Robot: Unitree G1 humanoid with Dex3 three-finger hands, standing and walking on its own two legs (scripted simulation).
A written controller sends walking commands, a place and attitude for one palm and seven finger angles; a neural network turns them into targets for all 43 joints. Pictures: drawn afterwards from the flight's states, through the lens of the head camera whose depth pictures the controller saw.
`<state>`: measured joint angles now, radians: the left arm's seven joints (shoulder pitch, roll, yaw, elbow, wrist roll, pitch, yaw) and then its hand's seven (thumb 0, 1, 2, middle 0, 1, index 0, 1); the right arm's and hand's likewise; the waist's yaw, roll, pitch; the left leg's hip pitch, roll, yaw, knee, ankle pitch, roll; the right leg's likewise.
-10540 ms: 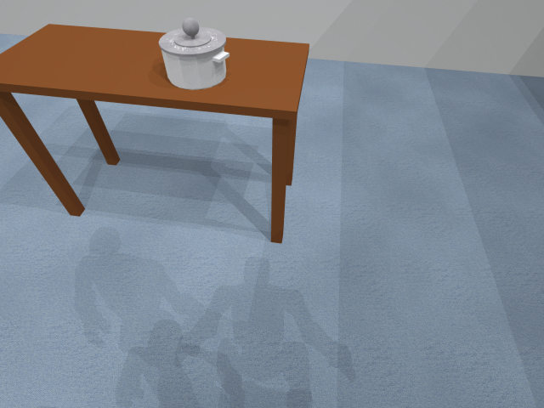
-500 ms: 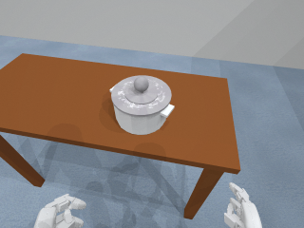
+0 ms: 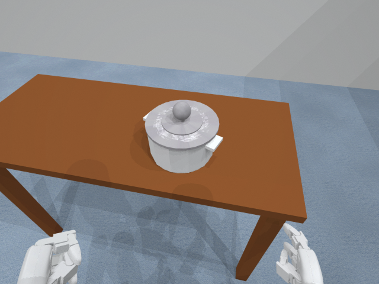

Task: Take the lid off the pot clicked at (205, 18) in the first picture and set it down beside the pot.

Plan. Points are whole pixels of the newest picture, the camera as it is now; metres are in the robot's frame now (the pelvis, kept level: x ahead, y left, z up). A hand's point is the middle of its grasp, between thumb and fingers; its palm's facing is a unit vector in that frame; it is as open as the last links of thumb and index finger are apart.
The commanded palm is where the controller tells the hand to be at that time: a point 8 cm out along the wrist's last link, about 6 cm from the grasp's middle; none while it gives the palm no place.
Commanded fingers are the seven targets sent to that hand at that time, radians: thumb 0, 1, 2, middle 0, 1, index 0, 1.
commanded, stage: raise the hand higher, near the body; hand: left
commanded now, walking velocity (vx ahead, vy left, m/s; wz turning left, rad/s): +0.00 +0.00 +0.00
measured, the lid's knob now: (181, 110) +0.51 +0.09 +0.10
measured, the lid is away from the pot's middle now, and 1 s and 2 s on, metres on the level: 0.01 0.01 0.01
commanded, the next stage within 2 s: reach forward and open the fingers in 0.50 s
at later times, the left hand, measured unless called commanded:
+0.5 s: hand (74, 226) +0.18 +0.23 +0.09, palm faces +0.32 -0.84 -0.44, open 3.1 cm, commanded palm +0.13 +0.26 +0.12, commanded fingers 0.00 0.90 0.90 -1.30 -1.50 -1.30 -1.50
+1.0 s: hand (58, 213) +0.19 +0.26 +0.11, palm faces -0.21 -0.04 -0.98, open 3.4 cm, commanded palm +0.19 +0.25 +0.18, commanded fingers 0.00 0.23 1.23 -1.05 -0.76 -1.05 -0.76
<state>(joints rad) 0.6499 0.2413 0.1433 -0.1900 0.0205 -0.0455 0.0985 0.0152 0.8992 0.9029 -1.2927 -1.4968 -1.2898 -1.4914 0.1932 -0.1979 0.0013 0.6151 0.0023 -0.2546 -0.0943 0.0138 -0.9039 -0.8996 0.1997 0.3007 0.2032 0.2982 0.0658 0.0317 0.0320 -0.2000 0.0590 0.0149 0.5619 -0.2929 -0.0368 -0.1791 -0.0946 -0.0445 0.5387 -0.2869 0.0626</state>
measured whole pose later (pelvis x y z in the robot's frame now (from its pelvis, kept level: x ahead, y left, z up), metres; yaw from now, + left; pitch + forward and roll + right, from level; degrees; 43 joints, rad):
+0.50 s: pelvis +0.02 -0.01 +0.00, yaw +0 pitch -4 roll +0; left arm 0.62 0.28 0.21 -0.36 0.01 -0.09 0.09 0.02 0.90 0.90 -1.30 -1.50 -1.30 -1.49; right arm 0.19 -0.20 0.01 0.62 0.00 -0.23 -0.09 0.01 -0.90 -0.90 0.20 0.30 0.20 0.30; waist 0.07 0.05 0.04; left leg -0.15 0.07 0.02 0.51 -0.29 -0.05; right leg -0.14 -0.08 -0.04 0.50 -0.29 0.06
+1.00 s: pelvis +0.01 -0.01 +0.00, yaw +1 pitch +1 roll +0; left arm 0.45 0.65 0.13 -0.40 0.75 0.03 -0.18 0.00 0.51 1.10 -1.17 -1.09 -1.17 -1.08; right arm 0.12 -0.29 0.01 0.56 0.02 0.03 -0.04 0.01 -0.91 -0.90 0.20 0.30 0.21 0.30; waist 0.08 0.14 -0.02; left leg -0.27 0.06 -0.01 0.52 -0.27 -0.04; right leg -0.24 -0.10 -0.07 0.51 -0.28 0.06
